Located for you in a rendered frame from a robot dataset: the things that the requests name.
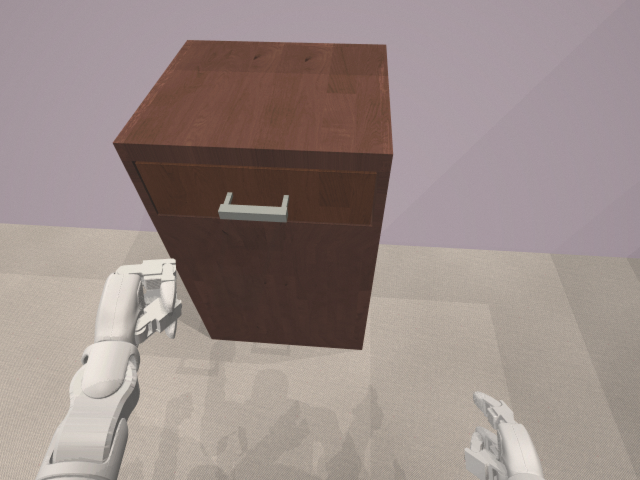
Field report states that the robot left forearm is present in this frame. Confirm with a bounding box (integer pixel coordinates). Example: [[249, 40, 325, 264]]
[[35, 340, 140, 480]]

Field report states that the robot left hand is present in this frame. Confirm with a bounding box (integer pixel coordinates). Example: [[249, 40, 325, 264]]
[[94, 259, 182, 348]]

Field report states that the handle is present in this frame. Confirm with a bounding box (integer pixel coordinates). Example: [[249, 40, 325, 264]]
[[218, 192, 289, 223]]

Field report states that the cabinet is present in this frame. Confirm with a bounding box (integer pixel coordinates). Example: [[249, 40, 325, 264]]
[[113, 40, 393, 350]]

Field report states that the drawer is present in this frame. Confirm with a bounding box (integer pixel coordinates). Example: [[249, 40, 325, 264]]
[[135, 161, 377, 225]]

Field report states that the robot right hand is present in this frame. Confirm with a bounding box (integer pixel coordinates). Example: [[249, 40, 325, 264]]
[[464, 391, 544, 480]]

